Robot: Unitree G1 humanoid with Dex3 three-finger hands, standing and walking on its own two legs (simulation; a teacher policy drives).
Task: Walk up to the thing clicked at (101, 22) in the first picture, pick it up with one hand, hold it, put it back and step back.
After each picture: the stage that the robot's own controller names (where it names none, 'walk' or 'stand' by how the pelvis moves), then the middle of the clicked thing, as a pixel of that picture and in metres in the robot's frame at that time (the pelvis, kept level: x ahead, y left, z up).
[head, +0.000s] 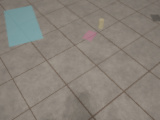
stand; (101, 23) +1.65 -0.20 -0.72
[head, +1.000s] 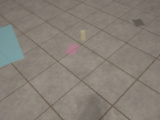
walk; (83, 35) +1.53 +0.12 -0.69
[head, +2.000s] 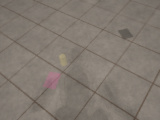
walk; (63, 60) +1.00 +0.27 -0.71
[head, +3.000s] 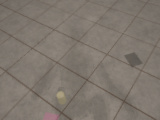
walk; (61, 97) +0.61 +0.24 -0.72
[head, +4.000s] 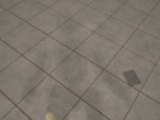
stand; (50, 119) +0.40 +0.25 -0.70
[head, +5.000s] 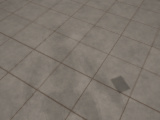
stand; out of the picture +0.34 +0.30 -0.72
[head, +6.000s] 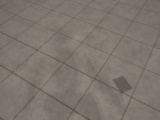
stand; out of the picture +0.36 +0.30 -0.73
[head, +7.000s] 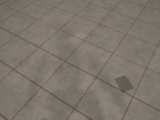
stand; out of the picture +0.35 +0.30 -0.73
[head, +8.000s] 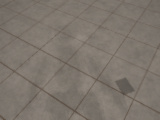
stand; out of the picture +0.35 +0.29 -0.73
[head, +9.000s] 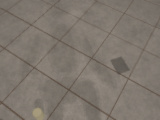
go down; (38, 114) +0.38 +0.29 -0.69
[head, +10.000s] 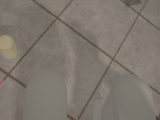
go down; (7, 47) +0.45 +0.31 -0.29
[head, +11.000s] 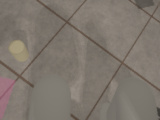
close in; (19, 51) +0.45 +0.30 -0.30
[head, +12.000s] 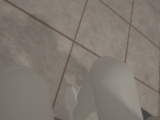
close in; out of the picture +0.43 +0.33 -0.22
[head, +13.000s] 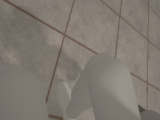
close in; out of the picture +0.42 +0.34 -0.22
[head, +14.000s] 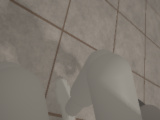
go down; out of the picture +0.42 +0.34 -0.22
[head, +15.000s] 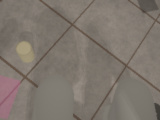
go down; (25, 52) +0.45 +0.28 -0.31
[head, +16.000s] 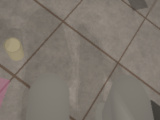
go down; (14, 49) +0.46 +0.29 -0.29
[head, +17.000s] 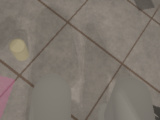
go down; (19, 50) +0.46 +0.29 -0.30
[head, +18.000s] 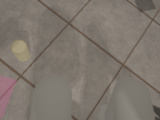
go down; (21, 51) +0.46 +0.29 -0.30
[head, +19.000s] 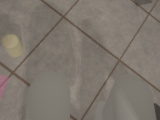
close in; (13, 46) +0.45 +0.29 -0.28
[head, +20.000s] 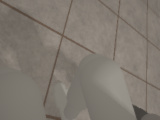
close; out of the picture +0.42 +0.34 -0.23
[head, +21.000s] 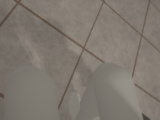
hold; out of the picture +0.41 +0.28 -0.25
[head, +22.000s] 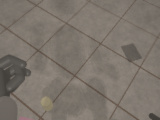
close; (47, 103) +0.39 +0.22 -0.57
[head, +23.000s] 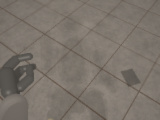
hold; out of the picture +0.36 +0.23 -0.67
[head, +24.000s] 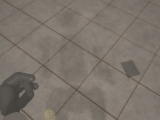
crouch; (49, 116) +0.38 +0.22 -0.64
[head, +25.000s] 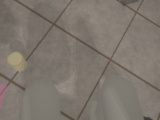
crouch; (17, 62) +0.44 +0.25 -0.34
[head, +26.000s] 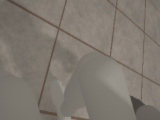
lower; out of the picture +0.40 +0.30 -0.24
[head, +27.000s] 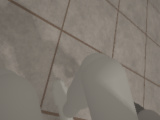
lower; out of the picture +0.41 +0.30 -0.23
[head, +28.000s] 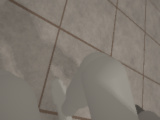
lower; out of the picture +0.41 +0.30 -0.23
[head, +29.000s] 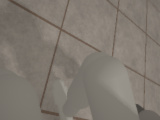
lower; out of the picture +0.41 +0.30 -0.23
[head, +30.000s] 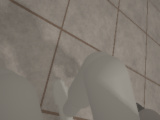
loosen; out of the picture +0.41 +0.30 -0.23
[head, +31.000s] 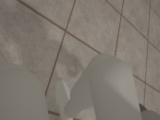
withdraw; out of the picture +0.40 +0.30 -0.22
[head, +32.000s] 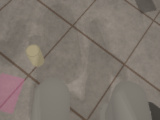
walk; (35, 56) +0.46 +0.24 -0.35
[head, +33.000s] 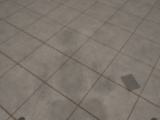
stand; out of the picture +0.37 +0.21 -0.66
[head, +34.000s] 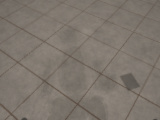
stand; out of the picture +0.37 +0.23 -0.67
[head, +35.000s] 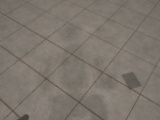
stand; out of the picture +0.37 +0.22 -0.67
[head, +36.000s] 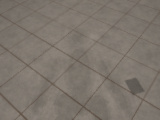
stand; out of the picture +0.39 +0.22 -0.72
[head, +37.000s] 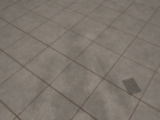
stand; out of the picture +0.36 +0.23 -0.73
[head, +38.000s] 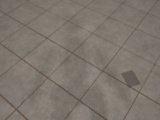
walk; out of the picture +0.36 +0.23 -0.72
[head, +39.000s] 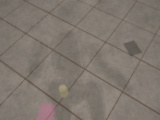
walk; (63, 91) +0.54 +0.18 -0.70
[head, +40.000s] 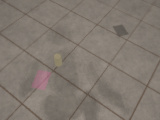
walk; (58, 60) +0.86 +0.20 -0.70
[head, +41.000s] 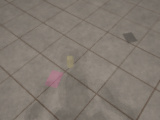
stand; (70, 61) +0.99 +0.19 -0.71
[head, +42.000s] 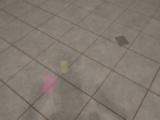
stand; (64, 66) +0.98 +0.20 -0.73
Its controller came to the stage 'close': yes
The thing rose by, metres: 0.01
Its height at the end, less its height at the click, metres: +0.00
